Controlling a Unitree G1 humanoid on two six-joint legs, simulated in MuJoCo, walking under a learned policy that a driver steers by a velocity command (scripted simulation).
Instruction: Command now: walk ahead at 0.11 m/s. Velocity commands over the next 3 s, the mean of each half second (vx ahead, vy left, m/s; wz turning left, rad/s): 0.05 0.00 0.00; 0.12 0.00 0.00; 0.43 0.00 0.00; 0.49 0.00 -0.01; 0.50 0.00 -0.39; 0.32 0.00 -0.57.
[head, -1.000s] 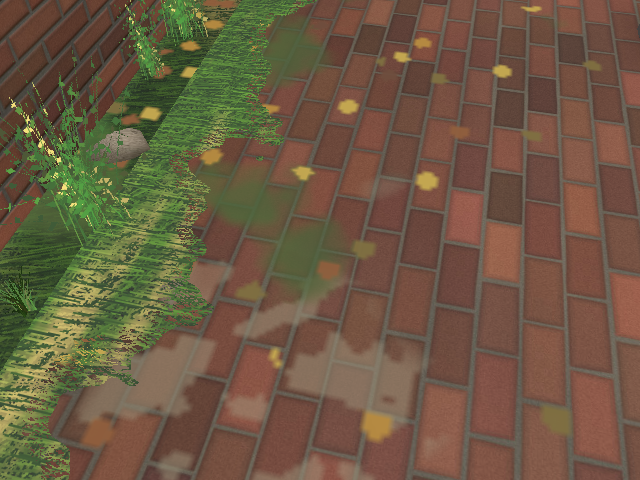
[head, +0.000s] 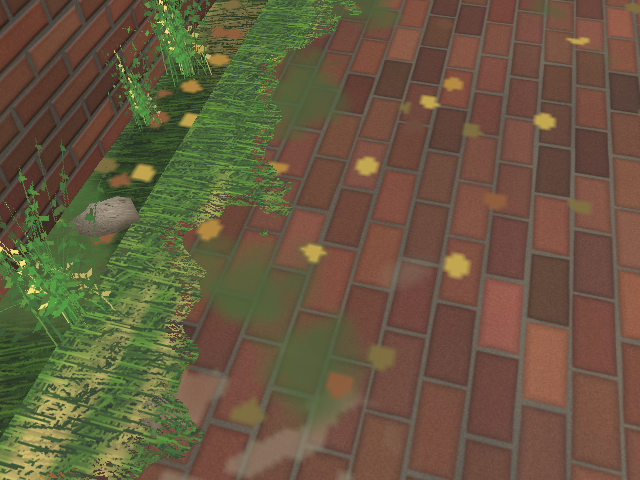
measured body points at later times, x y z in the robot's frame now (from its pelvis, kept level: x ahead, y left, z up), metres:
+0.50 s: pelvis +0.07 +0.03 -0.01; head +0.09 +0.03 +0.44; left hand +0.10 +0.27 -0.16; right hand +0.14 -0.21 -0.16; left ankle +0.10 +0.14 -0.74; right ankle +0.04 -0.08 -0.74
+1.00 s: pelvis +0.12 +0.06 -0.01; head +0.12 +0.08 +0.44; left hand +0.06 +0.31 -0.17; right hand +0.19 -0.20 -0.15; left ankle +0.14 +0.16 -0.73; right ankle +0.04 -0.08 -0.74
